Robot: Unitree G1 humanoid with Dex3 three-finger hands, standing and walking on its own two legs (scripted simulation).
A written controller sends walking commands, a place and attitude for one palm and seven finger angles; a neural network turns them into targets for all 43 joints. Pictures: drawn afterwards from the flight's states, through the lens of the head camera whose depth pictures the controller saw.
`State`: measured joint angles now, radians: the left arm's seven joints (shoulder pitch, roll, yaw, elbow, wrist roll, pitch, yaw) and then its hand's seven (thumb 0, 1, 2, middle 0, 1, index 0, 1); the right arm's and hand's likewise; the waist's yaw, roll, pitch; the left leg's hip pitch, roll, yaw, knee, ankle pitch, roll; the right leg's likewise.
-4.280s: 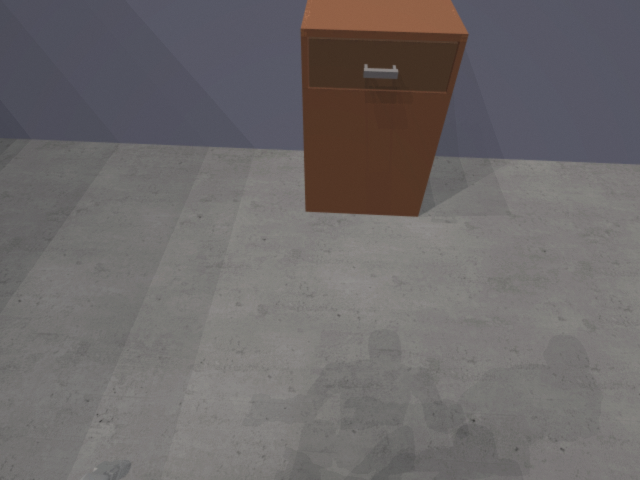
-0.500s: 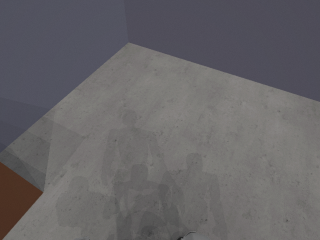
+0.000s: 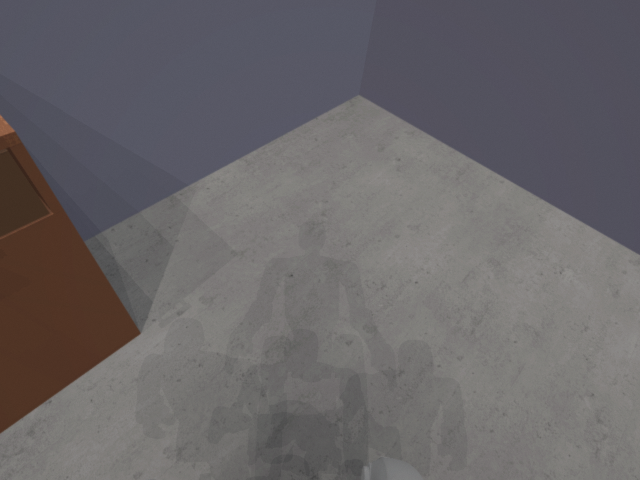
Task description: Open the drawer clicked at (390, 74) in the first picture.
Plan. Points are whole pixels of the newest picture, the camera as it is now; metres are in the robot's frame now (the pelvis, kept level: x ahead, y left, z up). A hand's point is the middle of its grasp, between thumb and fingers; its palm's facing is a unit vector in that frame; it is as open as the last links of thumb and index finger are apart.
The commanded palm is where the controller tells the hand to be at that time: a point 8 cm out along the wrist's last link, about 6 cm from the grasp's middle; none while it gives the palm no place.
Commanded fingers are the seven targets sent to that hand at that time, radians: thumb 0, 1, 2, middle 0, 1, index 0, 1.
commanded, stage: turn to face it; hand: left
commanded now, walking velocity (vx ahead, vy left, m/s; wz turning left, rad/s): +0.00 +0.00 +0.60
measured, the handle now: out of the picture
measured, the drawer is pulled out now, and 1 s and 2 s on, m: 0.00 0.00 0.00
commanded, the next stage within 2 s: take the last steps up to it in 1.24 s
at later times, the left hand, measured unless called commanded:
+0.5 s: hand out of the picture +0.01 +0.16 -0.14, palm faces +0.33 -0.90 -0.28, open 7.3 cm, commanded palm none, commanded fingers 0.00 0.90 0.90 -0.20 -0.30 -0.20 -0.30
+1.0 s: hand out of the picture -0.10 +0.21 -0.16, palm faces +0.59 -0.76 -0.28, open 7.4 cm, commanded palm none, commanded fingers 0.00 0.90 0.90 -0.20 -0.30 -0.20 -0.30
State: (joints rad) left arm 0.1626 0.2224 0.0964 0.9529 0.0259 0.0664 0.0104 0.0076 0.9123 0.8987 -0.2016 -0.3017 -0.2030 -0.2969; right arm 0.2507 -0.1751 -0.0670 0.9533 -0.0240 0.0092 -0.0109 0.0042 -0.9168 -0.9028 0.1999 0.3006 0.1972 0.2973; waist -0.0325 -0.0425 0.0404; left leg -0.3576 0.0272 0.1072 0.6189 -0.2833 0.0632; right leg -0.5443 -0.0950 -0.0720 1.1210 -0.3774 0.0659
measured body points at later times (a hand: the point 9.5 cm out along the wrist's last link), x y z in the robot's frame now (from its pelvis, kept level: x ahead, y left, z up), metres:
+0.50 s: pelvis -0.01 -0.06 +0.01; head +0.02 -0.08 +0.46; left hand -0.01 +0.20 -0.12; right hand +0.15 -0.29 -0.14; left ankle -0.04 +0.06 -0.65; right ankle +0.01 -0.17 -0.73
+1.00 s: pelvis -0.03 -0.02 +0.01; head +0.00 +0.02 +0.46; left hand -0.13 +0.25 -0.14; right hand +0.20 -0.17 -0.12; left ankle -0.09 +0.06 -0.73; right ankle +0.04 -0.15 -0.66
